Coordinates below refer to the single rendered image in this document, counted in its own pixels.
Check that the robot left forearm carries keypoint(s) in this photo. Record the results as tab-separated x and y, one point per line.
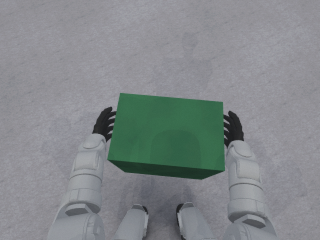
84	188

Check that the left robot hand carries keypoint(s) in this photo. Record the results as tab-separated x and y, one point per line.
102	123

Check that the right robot upper arm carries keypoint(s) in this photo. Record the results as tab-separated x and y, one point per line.
243	231

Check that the left robot upper arm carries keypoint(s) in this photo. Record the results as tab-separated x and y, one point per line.
87	226

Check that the carton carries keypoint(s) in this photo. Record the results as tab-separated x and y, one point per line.
168	136

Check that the right robot shin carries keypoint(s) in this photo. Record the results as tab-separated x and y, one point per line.
186	205

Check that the robot right forearm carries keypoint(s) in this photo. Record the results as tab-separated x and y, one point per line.
246	192

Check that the right robot hand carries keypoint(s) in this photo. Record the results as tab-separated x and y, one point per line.
234	128

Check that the left robot thigh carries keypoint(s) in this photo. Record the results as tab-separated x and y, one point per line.
133	226

